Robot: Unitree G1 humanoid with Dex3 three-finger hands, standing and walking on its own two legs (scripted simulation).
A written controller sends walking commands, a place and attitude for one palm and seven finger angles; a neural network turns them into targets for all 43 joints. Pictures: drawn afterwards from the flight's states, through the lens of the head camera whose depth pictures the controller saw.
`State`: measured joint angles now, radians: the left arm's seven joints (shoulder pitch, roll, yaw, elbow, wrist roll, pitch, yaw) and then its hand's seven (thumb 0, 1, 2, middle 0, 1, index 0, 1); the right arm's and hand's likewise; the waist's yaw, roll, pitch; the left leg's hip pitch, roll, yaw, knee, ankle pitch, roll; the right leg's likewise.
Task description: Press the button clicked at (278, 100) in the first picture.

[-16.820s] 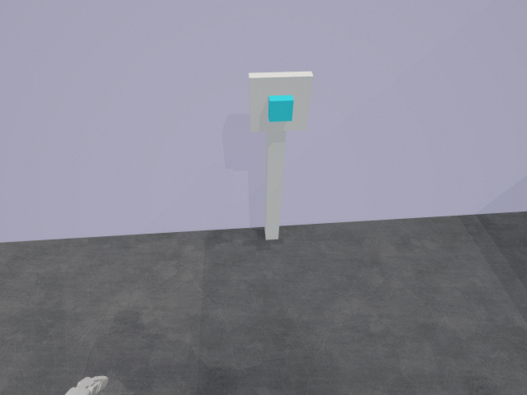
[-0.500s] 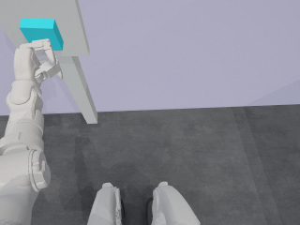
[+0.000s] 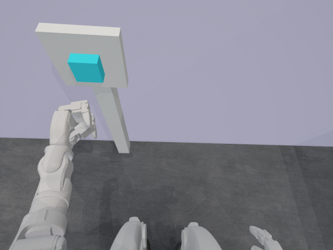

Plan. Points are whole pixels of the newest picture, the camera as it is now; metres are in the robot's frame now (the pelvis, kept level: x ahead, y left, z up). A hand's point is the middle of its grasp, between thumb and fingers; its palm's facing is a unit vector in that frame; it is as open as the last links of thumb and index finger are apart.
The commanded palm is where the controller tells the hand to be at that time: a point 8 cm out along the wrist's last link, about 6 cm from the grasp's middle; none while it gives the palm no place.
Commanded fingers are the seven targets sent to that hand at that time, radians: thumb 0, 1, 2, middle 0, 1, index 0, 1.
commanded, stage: pull the fist back off the button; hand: left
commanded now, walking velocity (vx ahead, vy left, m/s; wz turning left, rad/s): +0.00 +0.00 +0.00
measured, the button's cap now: (87, 67) +0.54 +0.21 +0.05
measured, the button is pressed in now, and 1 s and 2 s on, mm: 0 0 0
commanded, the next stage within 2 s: draw the hand back to the body in 0.02 s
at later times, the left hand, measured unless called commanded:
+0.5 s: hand (70, 135) +0.33 +0.20 +0.09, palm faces +0.05 -1.00 -0.06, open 3.1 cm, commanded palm +0.30 +0.24 +0.11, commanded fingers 0.00 0.90 0.90 -1.30 -1.50 -1.30 -1.50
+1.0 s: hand (11, 167) +0.25 +0.22 +0.19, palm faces +0.33 -0.88 -0.33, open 3.1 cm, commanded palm +0.20 +0.26 +0.21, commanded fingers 0.00 0.90 0.90 -1.30 -1.50 -1.30 -1.50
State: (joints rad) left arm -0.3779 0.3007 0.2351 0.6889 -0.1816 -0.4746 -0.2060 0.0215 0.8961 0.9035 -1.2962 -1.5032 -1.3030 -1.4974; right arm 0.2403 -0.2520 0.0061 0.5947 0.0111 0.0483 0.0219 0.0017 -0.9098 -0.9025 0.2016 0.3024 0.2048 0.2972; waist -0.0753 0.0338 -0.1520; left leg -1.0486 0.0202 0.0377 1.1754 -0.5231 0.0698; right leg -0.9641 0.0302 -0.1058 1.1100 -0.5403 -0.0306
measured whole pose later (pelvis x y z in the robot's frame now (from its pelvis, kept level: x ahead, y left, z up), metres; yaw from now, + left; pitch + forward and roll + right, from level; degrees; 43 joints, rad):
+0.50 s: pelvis +0.00 -0.01 +0.04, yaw +1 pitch +14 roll -2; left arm -0.12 0.32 0.24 0.42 -0.25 -0.32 -0.20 0.02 0.90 0.90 -1.30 -1.50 -1.30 -1.50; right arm 0.30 -0.26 0.04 0.55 0.06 0.03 -0.03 0.01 -0.91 -0.90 0.20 0.30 0.21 0.30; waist -0.07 0.05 -0.13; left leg -0.78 0.01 0.04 0.97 -0.44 0.05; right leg -0.70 0.04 -0.10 0.92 -0.46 -0.04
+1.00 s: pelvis +0.03 -0.02 +0.09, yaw +2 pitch +0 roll +0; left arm 0.35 0.31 0.14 -0.19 -0.08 -0.03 0.12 0.02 0.89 0.90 -1.30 -1.50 -1.30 -1.50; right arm 0.17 -0.24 0.06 0.55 0.04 -0.04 -0.08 0.01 -0.91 -0.90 0.20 0.30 0.20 0.30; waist 0.04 0.07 -0.04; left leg -0.25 -0.03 0.04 0.55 -0.31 0.05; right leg -0.18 0.02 -0.08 0.52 -0.34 -0.04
